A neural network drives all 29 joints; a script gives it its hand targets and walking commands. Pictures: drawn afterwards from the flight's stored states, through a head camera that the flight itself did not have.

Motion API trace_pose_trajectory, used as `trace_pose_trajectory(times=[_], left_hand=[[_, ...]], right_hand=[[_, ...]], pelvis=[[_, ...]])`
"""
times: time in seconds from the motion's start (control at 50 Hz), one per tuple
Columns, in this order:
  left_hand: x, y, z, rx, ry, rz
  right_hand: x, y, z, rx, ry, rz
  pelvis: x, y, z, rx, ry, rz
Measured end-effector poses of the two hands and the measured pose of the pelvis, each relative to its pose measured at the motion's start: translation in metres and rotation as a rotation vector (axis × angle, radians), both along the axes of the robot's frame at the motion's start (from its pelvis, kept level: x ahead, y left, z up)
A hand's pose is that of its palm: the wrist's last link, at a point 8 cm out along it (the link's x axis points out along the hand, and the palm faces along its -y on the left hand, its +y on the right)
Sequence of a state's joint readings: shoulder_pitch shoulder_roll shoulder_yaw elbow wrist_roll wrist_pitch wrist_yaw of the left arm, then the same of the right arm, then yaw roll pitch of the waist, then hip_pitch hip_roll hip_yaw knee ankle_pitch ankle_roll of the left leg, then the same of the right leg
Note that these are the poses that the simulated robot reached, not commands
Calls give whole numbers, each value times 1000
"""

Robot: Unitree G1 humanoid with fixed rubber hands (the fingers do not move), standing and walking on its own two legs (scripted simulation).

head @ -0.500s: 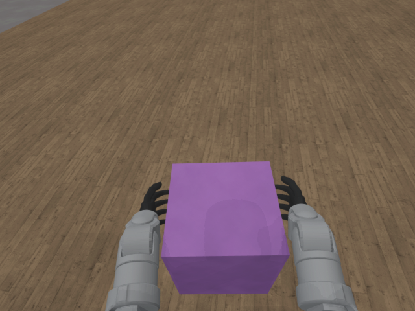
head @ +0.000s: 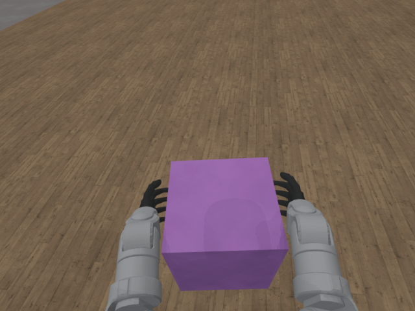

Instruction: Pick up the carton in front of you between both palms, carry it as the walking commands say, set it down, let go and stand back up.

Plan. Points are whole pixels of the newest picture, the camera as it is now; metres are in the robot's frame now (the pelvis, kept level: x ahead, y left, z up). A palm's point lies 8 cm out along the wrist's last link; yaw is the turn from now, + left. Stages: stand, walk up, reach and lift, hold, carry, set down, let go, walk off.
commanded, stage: set down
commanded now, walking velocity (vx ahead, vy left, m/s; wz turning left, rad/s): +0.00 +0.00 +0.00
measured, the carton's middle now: (221, 227) +0.31 +0.00 -0.04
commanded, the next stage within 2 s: none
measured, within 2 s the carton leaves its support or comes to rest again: neither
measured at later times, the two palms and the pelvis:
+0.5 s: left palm (180, 235) +0.35 +0.11 -0.15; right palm (293, 241) +0.32 -0.19 -0.15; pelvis -0.02 +0.02 -0.06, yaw -1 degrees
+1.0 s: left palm (194, 239) +0.40 +0.08 -0.28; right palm (290, 254) +0.34 -0.21 -0.28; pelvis -0.07 +0.01 -0.20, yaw +1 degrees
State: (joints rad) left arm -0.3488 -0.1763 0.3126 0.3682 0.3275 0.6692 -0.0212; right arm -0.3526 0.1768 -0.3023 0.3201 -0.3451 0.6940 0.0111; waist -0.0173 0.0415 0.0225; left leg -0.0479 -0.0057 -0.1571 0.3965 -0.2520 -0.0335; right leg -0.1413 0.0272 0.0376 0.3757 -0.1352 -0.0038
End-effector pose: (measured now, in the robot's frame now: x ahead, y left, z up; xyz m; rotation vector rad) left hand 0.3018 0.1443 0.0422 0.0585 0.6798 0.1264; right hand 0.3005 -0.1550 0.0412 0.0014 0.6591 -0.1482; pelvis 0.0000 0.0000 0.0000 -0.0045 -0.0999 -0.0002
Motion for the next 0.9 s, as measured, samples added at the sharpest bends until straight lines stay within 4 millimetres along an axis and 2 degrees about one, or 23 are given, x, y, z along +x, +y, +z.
trace_pose_trajectory(times=[0.1, 0.18, 0.26, 0.36, 0.44, 0.52, 0.74, 0.9], left_hand=[[16, -1, -10, -10, 14, -10], [31, -9, -29, -4, 30, -33], [42, -18, -63, 9, 45, -69], [44, -28, -121, 4, 56, -88], [44, -33, -164, -10, 45, -82], [52, -36, -195, -29, 8, -77], [78, -46, -242, -54, -13, -93], [94, -55, -285, -29, 17, -145]], right_hand=[[9, -1, -12, 20, 13, -32], [18, -8, -32, 22, 28, -53], [21, -17, -65, 2, 43, -65], [17, -26, -122, -8, 55, -82], [16, -31, -165, 2, 43, -93], [22, -35, -194, 14, 4, -111], [39, -44, -241, 45, -19, -169], [40, -51, -289, 36, 13, -197]], pelvis=[[-2, 11, -3, -1, 20, -5], [-4, 20, -7, 1, 73, -16], [-8, 26, -14, 11, 174, -29], [-14, 29, -28, 28, 341, -36], [-19, 27, -46, 36, 480, -33], [-25, 23, -68, 40, 601, -25], [-47, 11, -128, 41, 757, -10], [-59, 10, -171, 49, 822, -8]])
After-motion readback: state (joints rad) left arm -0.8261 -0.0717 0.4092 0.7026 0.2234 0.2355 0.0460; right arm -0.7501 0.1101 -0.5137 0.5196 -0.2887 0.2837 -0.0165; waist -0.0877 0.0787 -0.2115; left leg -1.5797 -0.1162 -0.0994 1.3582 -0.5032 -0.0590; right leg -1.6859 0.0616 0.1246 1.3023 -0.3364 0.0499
